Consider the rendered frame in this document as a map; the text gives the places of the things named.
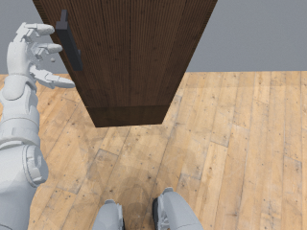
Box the handle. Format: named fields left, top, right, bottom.
left=56, top=10, right=83, bottom=71

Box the robot right thigh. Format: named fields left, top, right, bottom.
left=157, top=192, right=204, bottom=230

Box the left robot upper arm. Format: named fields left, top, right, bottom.
left=0, top=144, right=49, bottom=230

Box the cupboard door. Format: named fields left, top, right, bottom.
left=39, top=0, right=213, bottom=108

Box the robot left thigh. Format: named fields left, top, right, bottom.
left=91, top=203, right=124, bottom=230

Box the robot thigh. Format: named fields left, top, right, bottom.
left=91, top=203, right=124, bottom=230
left=157, top=192, right=204, bottom=230

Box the left robot forearm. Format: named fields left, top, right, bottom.
left=0, top=75, right=40, bottom=150

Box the left robot hand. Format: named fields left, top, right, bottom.
left=7, top=22, right=76, bottom=89

